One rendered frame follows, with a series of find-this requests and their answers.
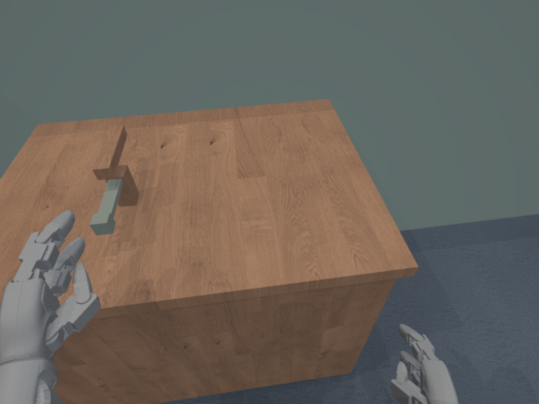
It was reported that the tap lever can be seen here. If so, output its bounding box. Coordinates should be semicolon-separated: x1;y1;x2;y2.
89;178;123;236

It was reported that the robot left hand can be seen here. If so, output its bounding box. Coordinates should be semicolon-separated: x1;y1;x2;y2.
0;210;101;365

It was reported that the robot right hand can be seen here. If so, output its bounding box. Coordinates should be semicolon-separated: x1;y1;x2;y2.
392;324;459;404

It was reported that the counter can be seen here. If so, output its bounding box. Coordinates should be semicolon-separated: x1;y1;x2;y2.
0;99;419;404

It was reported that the robot left forearm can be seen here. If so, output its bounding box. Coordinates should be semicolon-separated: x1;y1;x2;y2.
0;358;61;404

